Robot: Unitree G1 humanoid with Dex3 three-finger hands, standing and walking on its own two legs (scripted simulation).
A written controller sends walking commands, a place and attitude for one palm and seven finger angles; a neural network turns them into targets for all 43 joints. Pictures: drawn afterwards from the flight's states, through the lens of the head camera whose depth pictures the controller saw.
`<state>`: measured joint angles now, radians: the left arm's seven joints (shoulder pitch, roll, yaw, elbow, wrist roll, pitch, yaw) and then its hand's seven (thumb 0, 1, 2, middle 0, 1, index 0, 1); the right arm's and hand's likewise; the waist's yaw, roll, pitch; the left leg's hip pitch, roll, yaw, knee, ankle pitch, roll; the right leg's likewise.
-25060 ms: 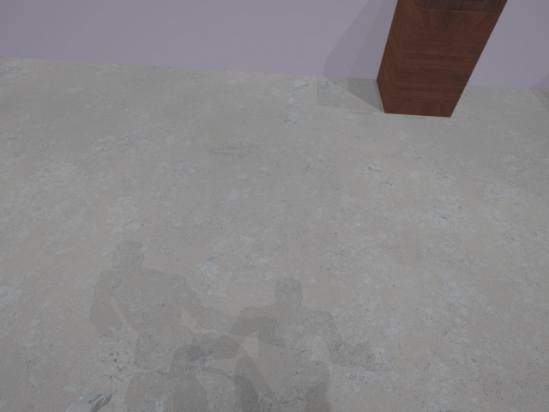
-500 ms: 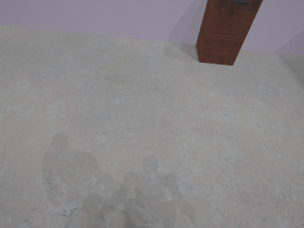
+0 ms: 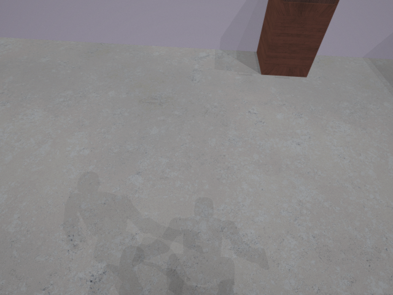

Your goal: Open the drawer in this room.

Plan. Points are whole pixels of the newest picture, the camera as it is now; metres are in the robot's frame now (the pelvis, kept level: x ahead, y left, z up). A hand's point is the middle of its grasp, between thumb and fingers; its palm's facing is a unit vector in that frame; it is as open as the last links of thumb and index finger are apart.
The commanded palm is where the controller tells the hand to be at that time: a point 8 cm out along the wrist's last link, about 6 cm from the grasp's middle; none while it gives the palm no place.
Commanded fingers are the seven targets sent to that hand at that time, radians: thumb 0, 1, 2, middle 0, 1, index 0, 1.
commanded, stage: stand and wait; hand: left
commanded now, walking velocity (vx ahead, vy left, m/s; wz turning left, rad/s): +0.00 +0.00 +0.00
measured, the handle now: out of the picture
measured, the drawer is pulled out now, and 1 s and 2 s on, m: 0.00 0.00 0.00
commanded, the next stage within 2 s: turn or walk to find it in 0.36 s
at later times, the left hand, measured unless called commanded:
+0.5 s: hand out of the picture +0.08 +0.23 -0.16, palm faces -0.03 -0.94 -0.33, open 7.4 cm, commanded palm none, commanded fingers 0.00 0.90 0.90 -0.20 -0.30 -0.20 -0.30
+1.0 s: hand out of the picture +0.03 +0.11 -0.17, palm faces -0.09 -0.97 -0.22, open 7.4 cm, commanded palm none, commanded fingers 0.00 0.90 0.90 -0.20 -0.30 -0.20 -0.30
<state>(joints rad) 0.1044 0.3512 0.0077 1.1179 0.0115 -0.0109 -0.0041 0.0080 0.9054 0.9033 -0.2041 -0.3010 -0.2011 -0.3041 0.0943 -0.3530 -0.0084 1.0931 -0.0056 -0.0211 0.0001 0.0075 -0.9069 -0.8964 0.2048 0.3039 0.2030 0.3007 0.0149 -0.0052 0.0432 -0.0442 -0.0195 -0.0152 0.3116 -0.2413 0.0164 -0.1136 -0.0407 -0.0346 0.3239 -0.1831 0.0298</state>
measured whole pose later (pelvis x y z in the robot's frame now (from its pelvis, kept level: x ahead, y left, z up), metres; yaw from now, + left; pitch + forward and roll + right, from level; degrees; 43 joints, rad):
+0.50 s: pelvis +0.00 -0.02 +0.00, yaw -2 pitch -1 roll +0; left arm 0.12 0.33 0.01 1.11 0.01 0.00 0.00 0.01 0.90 0.90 -0.21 -0.30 -0.20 -0.30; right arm 0.11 -0.33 -0.01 1.10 -0.01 -0.01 -0.02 0.01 -0.91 -0.90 0.21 0.30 0.20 0.30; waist 0.02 0.01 0.06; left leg -0.05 0.02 0.01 0.33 -0.26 -0.01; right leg -0.14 0.00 -0.01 0.35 -0.19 0.00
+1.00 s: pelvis +0.01 -0.07 +0.00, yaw -8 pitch -1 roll +2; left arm 0.26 0.16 0.02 1.11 0.02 -0.03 0.00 0.01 0.90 0.90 -0.21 -0.30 -0.20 -0.30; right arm 0.22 -0.23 -0.04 1.12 -0.01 0.01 -0.01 0.01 -0.91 -0.90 0.20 0.30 0.20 0.30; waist 0.03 0.01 0.08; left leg -0.33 0.05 0.04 0.88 -0.44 -0.02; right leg -0.16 0.02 -0.05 0.41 -0.25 -0.08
